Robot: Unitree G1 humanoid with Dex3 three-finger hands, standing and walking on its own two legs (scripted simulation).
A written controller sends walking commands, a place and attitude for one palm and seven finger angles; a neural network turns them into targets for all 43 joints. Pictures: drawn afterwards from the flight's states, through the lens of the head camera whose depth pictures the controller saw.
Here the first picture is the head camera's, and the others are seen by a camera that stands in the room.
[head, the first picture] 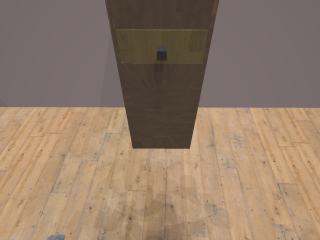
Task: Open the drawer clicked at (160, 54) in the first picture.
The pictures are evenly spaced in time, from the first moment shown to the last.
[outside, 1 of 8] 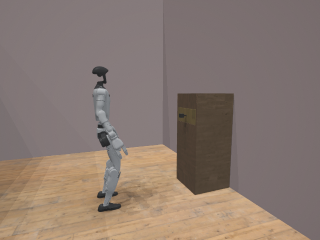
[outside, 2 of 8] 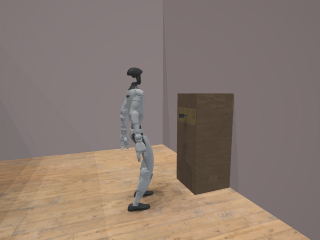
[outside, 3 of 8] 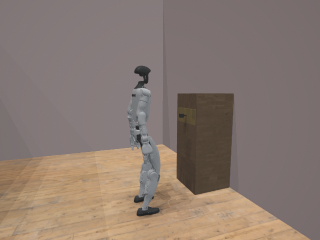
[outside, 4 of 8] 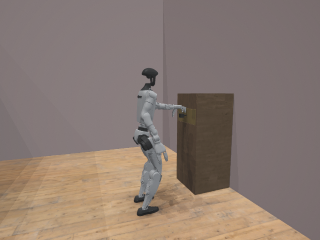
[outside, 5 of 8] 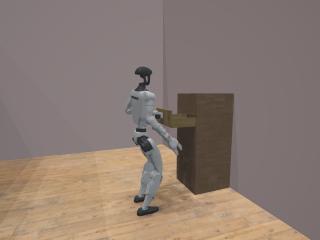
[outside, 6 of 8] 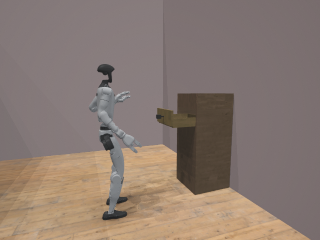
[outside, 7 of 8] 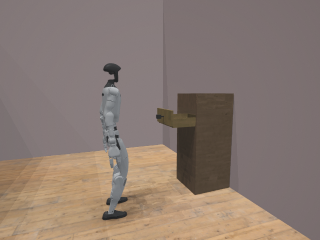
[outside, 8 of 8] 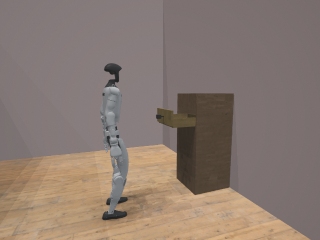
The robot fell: no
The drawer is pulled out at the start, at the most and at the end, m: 0.00 0.30 0.27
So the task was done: yes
